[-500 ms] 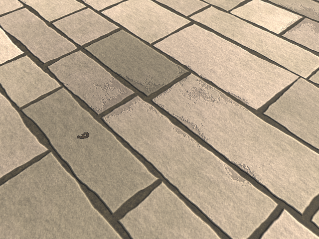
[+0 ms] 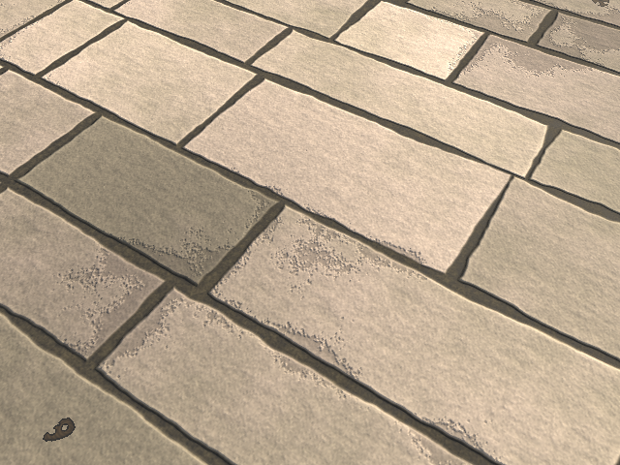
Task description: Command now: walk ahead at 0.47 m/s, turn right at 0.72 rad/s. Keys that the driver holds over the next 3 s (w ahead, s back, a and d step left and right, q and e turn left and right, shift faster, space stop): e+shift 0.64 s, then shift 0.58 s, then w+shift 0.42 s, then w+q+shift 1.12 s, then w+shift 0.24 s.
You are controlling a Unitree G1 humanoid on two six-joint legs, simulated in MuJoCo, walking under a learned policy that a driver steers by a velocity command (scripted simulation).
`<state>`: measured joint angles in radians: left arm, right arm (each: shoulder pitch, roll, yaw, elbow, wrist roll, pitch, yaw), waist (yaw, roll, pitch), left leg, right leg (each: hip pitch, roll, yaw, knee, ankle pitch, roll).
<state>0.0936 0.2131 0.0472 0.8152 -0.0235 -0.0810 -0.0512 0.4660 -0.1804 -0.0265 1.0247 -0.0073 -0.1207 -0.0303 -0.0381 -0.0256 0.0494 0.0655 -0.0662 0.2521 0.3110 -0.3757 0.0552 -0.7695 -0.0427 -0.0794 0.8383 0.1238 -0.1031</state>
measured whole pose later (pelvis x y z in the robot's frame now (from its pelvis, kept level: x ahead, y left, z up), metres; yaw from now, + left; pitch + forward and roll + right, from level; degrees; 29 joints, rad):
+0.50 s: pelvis +0.23 +0.05 +0.00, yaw -28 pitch +3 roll +1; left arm 0.19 0.31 0.11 0.60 -0.02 0.05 0.05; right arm 0.02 -0.26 -0.04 0.65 0.00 -0.04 -0.04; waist 0.04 0.02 0.03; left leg -0.53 -0.07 -0.21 0.67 -0.21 -0.08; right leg -0.37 0.24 0.33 0.53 -0.16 -0.07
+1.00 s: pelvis +0.25 +0.07 +0.00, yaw -46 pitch +2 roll +0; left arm 0.18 0.25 0.03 0.60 0.00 0.04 0.00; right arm 0.20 -0.29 -0.05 0.72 0.01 0.01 -0.02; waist -0.04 0.03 0.02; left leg -0.38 0.06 0.06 0.56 -0.24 -0.01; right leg -0.27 0.01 0.02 0.54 -0.30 -0.04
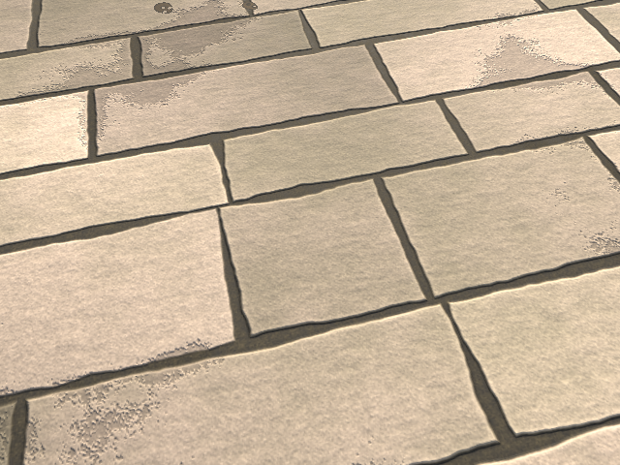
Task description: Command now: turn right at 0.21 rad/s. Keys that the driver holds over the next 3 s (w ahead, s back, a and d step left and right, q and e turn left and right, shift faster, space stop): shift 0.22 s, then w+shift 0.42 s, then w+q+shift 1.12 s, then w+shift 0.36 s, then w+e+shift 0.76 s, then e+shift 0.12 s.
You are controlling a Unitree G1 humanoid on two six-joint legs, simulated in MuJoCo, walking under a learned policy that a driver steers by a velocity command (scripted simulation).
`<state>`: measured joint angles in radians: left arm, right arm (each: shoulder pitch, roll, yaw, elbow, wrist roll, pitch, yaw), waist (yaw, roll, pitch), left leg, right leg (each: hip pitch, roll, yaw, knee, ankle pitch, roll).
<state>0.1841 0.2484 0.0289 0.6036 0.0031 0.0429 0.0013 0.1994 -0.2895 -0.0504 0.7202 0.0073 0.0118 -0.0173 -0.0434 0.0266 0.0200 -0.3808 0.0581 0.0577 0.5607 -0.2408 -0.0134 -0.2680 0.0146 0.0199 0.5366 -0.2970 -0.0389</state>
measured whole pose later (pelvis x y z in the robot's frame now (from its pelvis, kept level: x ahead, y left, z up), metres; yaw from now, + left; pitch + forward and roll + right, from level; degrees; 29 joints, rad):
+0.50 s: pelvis +0.04 -0.01 +0.01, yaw -1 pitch +3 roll -1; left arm 0.22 0.27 0.05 0.64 0.03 -0.06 -0.05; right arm 0.44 -0.26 -0.05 0.80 -0.02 -0.06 0.01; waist -0.06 0.00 -0.06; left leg -0.15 0.04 -0.03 0.41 -0.32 0.00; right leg -0.50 -0.02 -0.02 0.89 -0.37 -0.05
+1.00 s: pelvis +0.32 -0.05 -0.01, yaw +10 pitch +2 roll -1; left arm 0.52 0.25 0.03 0.87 0.03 -0.11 0.00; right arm 0.06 -0.28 -0.04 0.69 -0.03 -0.01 0.10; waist 0.06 0.02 0.02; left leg -0.80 0.04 0.11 0.83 0.03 0.12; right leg 0.24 0.05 -0.24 0.11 -0.39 0.00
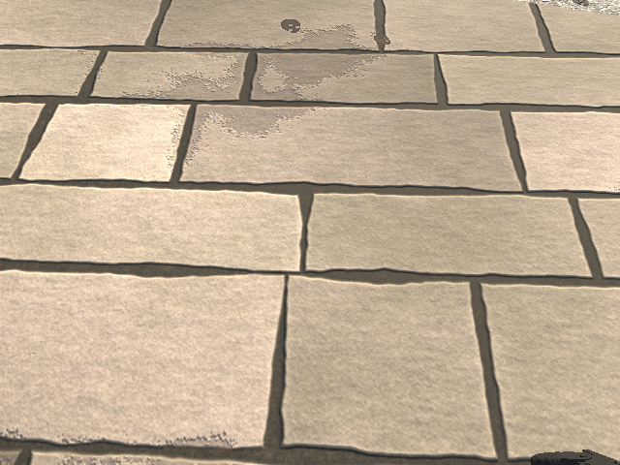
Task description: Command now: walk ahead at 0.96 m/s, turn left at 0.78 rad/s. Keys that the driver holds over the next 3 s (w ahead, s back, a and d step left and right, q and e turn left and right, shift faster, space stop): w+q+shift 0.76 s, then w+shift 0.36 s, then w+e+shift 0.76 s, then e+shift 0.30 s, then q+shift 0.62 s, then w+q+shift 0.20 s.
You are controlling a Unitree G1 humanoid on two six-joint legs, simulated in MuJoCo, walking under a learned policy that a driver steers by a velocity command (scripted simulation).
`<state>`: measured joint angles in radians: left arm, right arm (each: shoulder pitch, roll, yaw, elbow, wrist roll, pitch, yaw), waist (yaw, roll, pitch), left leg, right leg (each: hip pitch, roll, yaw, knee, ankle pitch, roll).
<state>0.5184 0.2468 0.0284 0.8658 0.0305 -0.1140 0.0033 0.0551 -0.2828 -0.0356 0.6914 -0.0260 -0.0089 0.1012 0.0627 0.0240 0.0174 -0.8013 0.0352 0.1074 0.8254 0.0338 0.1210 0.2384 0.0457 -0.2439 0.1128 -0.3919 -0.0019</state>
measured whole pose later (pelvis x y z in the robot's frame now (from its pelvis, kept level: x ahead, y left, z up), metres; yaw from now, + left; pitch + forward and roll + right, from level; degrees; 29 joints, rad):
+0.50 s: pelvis +0.45 +0.06 +0.00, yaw +27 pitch +3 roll -1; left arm -0.06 0.26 -0.04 0.55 0.04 -0.07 -0.02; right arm 0.47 -0.34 -0.08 0.83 0.00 -0.06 0.01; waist -0.15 0.00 0.04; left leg 0.13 -0.16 -0.31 0.33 -0.44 0.17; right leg -0.65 -0.05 0.07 0.54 0.00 0.02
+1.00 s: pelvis +0.83 +0.30 -0.02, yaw +51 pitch +2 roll -1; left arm 0.55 0.25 0.02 0.94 0.04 -0.07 0.01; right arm -0.03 -0.29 0.01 0.62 -0.05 -0.04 0.06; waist 0.07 0.02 0.04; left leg -0.55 -0.08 0.09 0.65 -0.14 0.20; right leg 0.19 -0.09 -0.26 0.60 -0.41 0.02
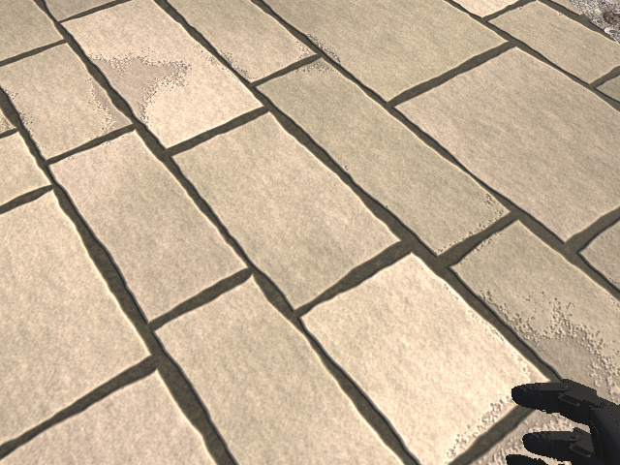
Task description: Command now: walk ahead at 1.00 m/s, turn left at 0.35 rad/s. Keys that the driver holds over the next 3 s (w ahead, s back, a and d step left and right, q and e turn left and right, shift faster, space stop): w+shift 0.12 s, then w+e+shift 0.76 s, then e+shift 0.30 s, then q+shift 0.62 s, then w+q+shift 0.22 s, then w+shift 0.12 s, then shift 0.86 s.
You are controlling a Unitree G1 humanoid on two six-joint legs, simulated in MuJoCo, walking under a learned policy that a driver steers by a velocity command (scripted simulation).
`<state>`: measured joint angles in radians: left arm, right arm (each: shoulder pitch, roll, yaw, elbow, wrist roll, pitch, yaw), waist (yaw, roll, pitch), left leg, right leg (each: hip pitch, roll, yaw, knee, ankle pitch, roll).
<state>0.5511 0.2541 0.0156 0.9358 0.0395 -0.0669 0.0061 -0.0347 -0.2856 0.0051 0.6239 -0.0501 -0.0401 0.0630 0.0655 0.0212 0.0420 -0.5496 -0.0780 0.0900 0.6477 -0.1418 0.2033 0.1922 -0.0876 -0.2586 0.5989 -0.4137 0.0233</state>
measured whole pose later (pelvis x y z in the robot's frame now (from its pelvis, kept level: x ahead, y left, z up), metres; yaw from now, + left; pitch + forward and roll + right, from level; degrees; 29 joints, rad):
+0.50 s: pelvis +0.49 -0.05 +0.00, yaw -11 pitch +0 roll -1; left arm 0.21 0.31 0.04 0.79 0.02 -0.03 -0.04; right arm 0.34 -0.27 -0.01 0.86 -0.04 -0.09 -0.02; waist 0.02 -0.01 0.05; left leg -0.11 -0.07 0.04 1.30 -0.36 0.00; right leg -0.49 0.14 -0.10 0.66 -0.20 -0.18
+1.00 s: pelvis +0.95 -0.12 +0.03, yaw -37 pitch +2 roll +2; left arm 0.24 0.39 0.09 0.75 0.03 -0.01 -0.02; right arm 0.23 -0.30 -0.02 0.71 -0.05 -0.09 -0.02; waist 0.01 -0.05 0.04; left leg -0.29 0.04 0.08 0.51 -0.20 -0.01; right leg -0.48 0.04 0.01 1.30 -0.37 -0.07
